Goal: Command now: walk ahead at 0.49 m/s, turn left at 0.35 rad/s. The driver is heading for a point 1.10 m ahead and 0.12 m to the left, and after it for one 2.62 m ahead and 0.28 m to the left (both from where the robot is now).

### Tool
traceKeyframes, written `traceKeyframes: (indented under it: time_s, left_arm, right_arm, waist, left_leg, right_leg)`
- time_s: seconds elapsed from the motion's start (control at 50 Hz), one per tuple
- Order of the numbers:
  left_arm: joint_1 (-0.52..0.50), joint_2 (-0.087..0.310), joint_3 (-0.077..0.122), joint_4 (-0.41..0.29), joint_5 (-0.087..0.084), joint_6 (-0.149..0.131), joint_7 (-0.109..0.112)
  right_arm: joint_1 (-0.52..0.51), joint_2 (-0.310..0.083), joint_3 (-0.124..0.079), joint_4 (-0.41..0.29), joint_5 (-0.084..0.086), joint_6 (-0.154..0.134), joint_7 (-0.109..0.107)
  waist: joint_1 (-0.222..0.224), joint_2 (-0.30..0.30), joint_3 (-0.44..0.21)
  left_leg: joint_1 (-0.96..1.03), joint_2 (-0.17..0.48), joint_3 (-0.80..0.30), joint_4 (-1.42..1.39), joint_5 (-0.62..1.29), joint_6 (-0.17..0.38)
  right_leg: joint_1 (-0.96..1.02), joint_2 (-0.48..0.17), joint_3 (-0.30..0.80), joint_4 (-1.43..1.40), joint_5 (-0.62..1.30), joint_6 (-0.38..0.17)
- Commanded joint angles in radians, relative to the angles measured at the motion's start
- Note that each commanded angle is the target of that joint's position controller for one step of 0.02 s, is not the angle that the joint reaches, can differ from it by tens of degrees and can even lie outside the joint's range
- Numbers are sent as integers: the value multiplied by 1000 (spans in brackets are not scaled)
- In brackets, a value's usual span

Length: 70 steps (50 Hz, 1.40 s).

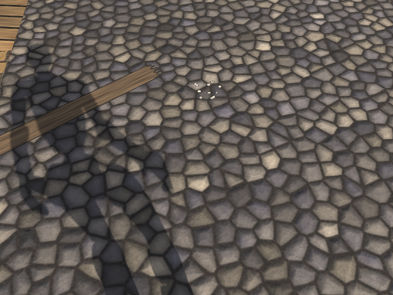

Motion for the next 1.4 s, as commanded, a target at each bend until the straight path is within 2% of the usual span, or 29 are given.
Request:
traceKeyframes:
  time_s: [0.02, 0.1, 0.18, 0.26, 0.32, 0.34, 0.36, 0.38, 0.4, 0.42, 0.44, 0.5, 0.62, 0.72, 0.78, 0.82, 0.84, 0.86, 0.88, 0.9, 0.92, 0.96, 0.98, 1.02, 1.08, 1.2, 1.3, 1.36, 1.4]
  left_arm:
    - [-11, 119, 35, -106, 13, -21, 16]
    - [-100, 87, 28, -163, 30, 5, 36]
    - [-275, 62, 15, -218, 17, 0, 31]
    - [-343, 107, 27, -257, -2, -10, 17]
    - [-256, 152, 48, -245, -4, -29, 11]
    - [-145, 184, 62, -225, 5, -33, 17]
    - [29, 244, 77, -203, 14, -32, 23]
    - [97, 311, 95, -166, 23, -15, 15]
    - [75, 207, 77, -179, 12, -14, 8]
    - [39, 142, 60, -184, 5, -13, 6]
    - [-12, 133, 53, -190, 9, -10, 0]
    - [-58, 105, 42, -171, 16, -6, -10]
    - [9, 168, 57, -117, -3, 2, -2]
    - [94, 192, 55, -70, -16, 20, 0]
    - [111, 207, 57, -49, -20, 35, 4]
    - [89, 226, 60, -46, -20, 46, 9]
    - [87, 214, 55, -47, -18, 51, 11]
    - [77, 181, 38, -70, -4, 48, 12]
    - [178, 59, -1, -93, 3, 30, 8]
    - [177, 111, 12, -72, -15, 11, 5]
    - [93, 188, 37, -97, -42, 6, 4]
    - [7, 166, 41, -113, -28, 21, 13]
    - [24, 152, 46, -107, -20, 38, 17]
    - [59, 105, 42, -93, -22, 65, 16]
    - [10, 96, 49, -119, -19, 78, 19]
    - [-169, 69, 38, -183, -10, 69, -12]
    - [-317, 57, 28, -276, -14, 68, -46]
    - [-297, 82, 41, -311, -16, 72, -61]
    - [-122, 146, 77, -284, -19, 77, -58]
  right_arm:
    - [-5, -81, -10, -73, -7, -8, -2]
    - [72, -139, -25, -66, 4, -5, -27]
    - [158, -157, -35, -58, 20, 11, -43]
    - [207, -144, -35, -53, 28, 28, -50]
    - [171, -141, -37, -78, 18, 41, -57]
    - [156, -106, -25, -94, 12, 40, -54]
    - [167, -35, -1, -113, -6, 36, -50]
    - [309, 2, 11, -139, 27, 20, -46]
    - [316, -100, -5, -104, 44, 19, -49]
    - [219, -143, -16, -110, 37, 23, -48]
    - [164, -127, -16, -118, 22, 25, -49]
    - [118, -81, -15, -143, 8, 28, -37]
    - [-35, -33, 9, -203, -2, 24, -26]
    - [-188, -42, 12, -252, 12, 16, -9]
    - [-232, -64, 6, -281, 16, 9, 4]
    - [-156, -95, -10, -267, 11, 5, 5]
    - [-28, -132, -32, -226, 6, 6, -1]
    - [155, -195, -56, -188, -4, 8, -14]
    - [257, -297, -80, -176, -20, 17, -21]
    - [283, -218, -60, -166, -9, 22, -20]
    - [217, -172, -43, -166, -3, 19, -19]
    - [79, -99, -22, -173, -6, 11, -11]
    - [42, -76, -17, -171, -12, 1, -7]
    - [24, -75, -24, -151, -18, -16, -4]
    - [49, -99, -36, -112, -26, -26, -16]
    - [94, -136, -43, -66, -18, -12, -42]
    - [177, -163, -52, -22, -2, 24, -50]
    - [154, -199, -60, -29, 5, 45, -59]
    - [130, -225, -66, -38, 8, 60, -69]
  waist:
    - [39, 6, -65]
    - [26, 51, -19]
    - [-43, 82, -22]
    - [-58, 97, -37]
    - [9, 125, -65]
    - [63, 114, -136]
    - [122, -13, -281]
    - [48, -360, -347]
    - [66, -242, -274]
    - [84, -121, -159]
    - [66, -36, -102]
    - [17, -73, -48]
    - [43, -55, -31]
    - [91, -71, 4]
    - [79, -82, 19]
    - [17, -87, -27]
    - [-44, -69, -106]
    - [-121, -14, -234]
    - [-103, 238, -378]
    - [-119, 243, -431]
    - [-105, 173, -256]
    - [-39, 96, -103]
    - [-3, 122, -77]
    - [27, 117, -57]
    - [30, 78, -23]
    - [-27, 52, 26]
    - [-79, 43, 70]
    - [-35, 88, 18]
    - [72, 120, -94]
  left_leg:
    - [189, 273, -421, -285, 10, 196]
    - [44, 223, -298, -308, 109, 195]
    - [28, 175, -267, -263, 50, 133]
    - [149, 221, -381, -174, -44, 113]
    - [194, 218, -446, -48, -24, 82]
    - [147, 172, -410, 82, -4, 51]
    - [26, 98, -292, 380, -150, 12]
    - [-317, -10, -172, 649, -481, -34]
    - [-430, 71, -214, 791, -447, -41]
    - [-448, 99, -211, 820, -344, -43]
    - [-408, 128, -185, 798, -272, -51]
    - [-324, 180, -134, 672, -187, -59]
    - [-323, 207, -64, 362, 17, -85]
    - [-238, 167, -23, 159, 127, -77]
    - [-221, 154, -21, 97, 51, -41]
    - [-73, 117, 12, 44, 19, -9]
    - [115, 91, 32, 21, 28, 17]
    - [415, 213, -95, 49, 55, 70]
    - [789, 485, -522, -1, -50, 211]
    - [771, 534, -726, -119, -155, 239]
    - [628, 499, -571, -140, -157, 187]
    - [367, 405, -334, -210, -67, 127]
    - [284, 371, -256, -248, -28, 106]
    - [199, 350, -165, -300, 60, 105]
    - [207, 352, -63, -323, 185, 105]
    - [284, 342, 86, -341, 214, 65]
    - [469, 397, 135, -274, 299, 54]
    - [504, 400, 183, -133, 677, 24]
    - [467, 379, 208, 132, 923, -2]
  right_leg:
    - [-243, -115, 48, -43, 70, 8]
    - [-224, -105, -10, -298, 190, 77]
    - [-127, -36, -24, -619, 426, 96]
    - [-91, -15, 17, -742, 389, 96]
    - [47, -16, 11, -820, 278, 50]
    - [219, -67, 37, -826, 255, 10]
    - [468, -250, 205, -819, 209, -58]
    - [710, -436, 668, -912, 5, -218]
    - [662, -434, 726, -944, -146, -210]
    - [553, -385, 559, -946, -86, -170]
    - [436, -333, 429, -964, 56, -151]
    - [277, -239, 237, -1032, 277, -142]
    - [263, -220, 88, -1091, 448, -161]
    - [279, -225, 39, -1075, 388, -135]
    - [353, -268, 54, -1035, 418, -116]
    - [368, -259, 28, -930, 612, -90]
    - [335, -214, -14, -781, 742, -68]
    - [155, -164, -47, -525, 617, -32]
    - [-256, -7, -99, -124, 91, 38]
    - [-371, 5, 52, 41, -220, 34]
    - [-438, -44, 67, 80, -157, 22]
    - [-379, -119, 29, -18, -4, 27]
    - [-319, -145, 38, -58, 47, 30]
    - [-258, -147, 38, -71, 108, 38]
    - [-334, -141, 74, -136, 220, 48]
    - [-356, -119, 3, -441, 454, 37]
    - [-431, -107, -75, -567, 351, 2]
    - [-296, -38, -163, -592, 206, -44]
    - [-41, 44, -204, -617, 150, -94]
Next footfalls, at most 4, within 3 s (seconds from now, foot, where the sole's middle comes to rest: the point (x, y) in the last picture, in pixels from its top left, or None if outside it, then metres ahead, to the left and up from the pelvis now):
0.34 right None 0.38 -0.12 -0.77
0.86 left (147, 265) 0.57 0.20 -0.77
1.42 right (198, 182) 0.90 0.02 -0.77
1.96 left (152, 123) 1.22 0.22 -0.77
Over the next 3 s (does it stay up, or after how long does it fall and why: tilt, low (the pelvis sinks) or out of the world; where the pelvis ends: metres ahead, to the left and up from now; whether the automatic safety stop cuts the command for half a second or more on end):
stays up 1.62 0.24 -0.01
